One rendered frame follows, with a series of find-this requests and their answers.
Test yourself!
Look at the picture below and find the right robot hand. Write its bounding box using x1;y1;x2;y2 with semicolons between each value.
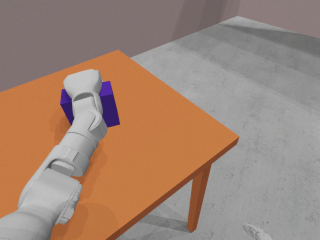
243;223;272;240

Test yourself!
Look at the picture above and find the sponge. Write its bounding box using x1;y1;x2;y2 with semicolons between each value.
60;81;120;128

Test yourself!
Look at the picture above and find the left robot upper arm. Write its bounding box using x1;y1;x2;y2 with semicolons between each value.
0;168;83;240

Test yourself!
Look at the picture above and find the left robot hand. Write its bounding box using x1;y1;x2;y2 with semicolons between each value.
63;69;103;98

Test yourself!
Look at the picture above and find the table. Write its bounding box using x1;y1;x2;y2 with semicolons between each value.
0;50;239;240

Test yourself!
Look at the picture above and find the robot left forearm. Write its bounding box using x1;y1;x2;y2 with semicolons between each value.
17;90;108;209

